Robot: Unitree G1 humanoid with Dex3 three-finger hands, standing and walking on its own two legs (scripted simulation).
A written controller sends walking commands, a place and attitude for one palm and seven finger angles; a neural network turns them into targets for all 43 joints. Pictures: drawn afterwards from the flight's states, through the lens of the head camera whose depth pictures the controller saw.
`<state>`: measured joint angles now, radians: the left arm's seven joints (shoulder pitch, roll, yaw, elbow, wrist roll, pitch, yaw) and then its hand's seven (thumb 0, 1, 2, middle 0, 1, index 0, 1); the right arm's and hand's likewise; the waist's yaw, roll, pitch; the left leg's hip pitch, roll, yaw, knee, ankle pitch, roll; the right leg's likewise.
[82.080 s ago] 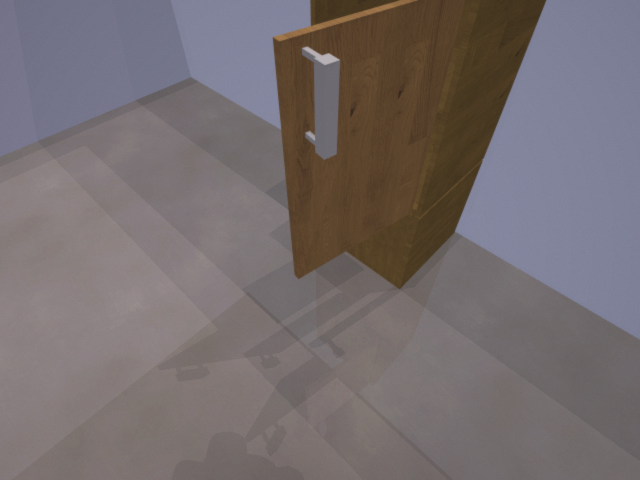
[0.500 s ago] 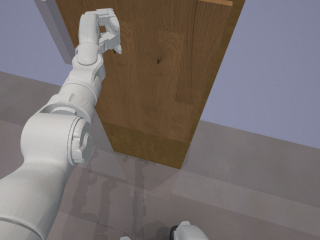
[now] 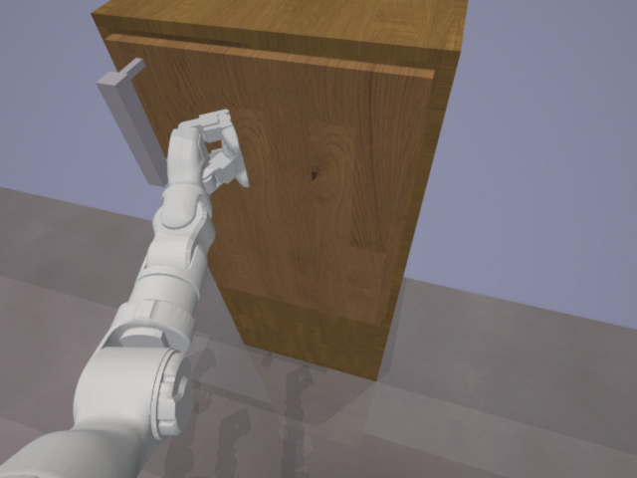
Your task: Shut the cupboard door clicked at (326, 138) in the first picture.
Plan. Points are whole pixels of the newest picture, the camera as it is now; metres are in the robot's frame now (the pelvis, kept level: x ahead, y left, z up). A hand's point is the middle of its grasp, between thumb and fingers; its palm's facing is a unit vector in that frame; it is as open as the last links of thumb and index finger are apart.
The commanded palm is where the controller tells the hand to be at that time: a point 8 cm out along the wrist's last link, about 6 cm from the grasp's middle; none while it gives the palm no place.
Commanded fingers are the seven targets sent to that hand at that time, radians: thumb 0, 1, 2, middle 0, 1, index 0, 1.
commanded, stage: pull the fist back off the door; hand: left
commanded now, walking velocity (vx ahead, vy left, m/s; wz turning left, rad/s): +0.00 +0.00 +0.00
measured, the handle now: (148, 125) +0.55 +0.22 +0.16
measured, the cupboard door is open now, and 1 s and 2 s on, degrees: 0 0 0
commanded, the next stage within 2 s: draw the hand back to the body in 0.02 s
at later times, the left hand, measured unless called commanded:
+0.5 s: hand (179, 218) +0.37 +0.14 +0.16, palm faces +0.04 -1.00 -0.03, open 3.1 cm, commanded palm +0.33 +0.18 +0.17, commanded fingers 0.00 0.90 0.90 -1.30 -1.50 -1.30 -1.50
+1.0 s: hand (33, 336) +0.23 +0.23 +0.18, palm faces +0.35 -0.90 -0.27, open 3.7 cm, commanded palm +0.19 +0.27 +0.18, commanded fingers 0.00 0.90 0.90 -0.64 -0.78 -0.64 -0.78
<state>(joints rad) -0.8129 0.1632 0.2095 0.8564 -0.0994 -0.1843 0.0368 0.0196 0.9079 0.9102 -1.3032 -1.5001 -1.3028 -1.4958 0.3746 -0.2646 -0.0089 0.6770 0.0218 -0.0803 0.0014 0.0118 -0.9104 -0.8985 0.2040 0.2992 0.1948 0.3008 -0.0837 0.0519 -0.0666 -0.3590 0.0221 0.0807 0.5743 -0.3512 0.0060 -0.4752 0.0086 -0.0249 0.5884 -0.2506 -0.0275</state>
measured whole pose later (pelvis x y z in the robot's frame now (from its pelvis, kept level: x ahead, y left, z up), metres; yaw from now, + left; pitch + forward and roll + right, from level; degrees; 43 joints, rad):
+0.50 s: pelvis +0.00 -0.01 +0.01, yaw +2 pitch +0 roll +0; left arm -0.42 0.17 0.13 0.38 -0.16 0.04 -0.07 0.02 0.90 0.90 -1.30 -1.50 -1.30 -1.50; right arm 0.23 -0.25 0.03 0.60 0.06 -0.01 -0.05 0.01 -0.91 -0.90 0.20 0.30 0.20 0.30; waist 0.01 0.05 -0.04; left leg -0.16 0.01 0.05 0.48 -0.31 0.00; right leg -0.27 0.00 -0.06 0.51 -0.24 -0.03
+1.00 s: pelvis -0.02 +0.01 +0.01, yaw +3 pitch -5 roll +0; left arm 0.13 0.28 0.16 -0.18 -0.07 -0.05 0.08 0.02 0.89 0.90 -0.91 -1.06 -0.91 -1.06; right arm 0.20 -0.22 0.05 0.62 0.01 -0.02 -0.07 0.01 -0.91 -0.90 0.21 0.30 0.20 0.30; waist 0.05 0.08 0.01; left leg -0.05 -0.01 0.03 0.40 -0.26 0.02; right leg -0.13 -0.02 -0.07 0.40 -0.18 -0.01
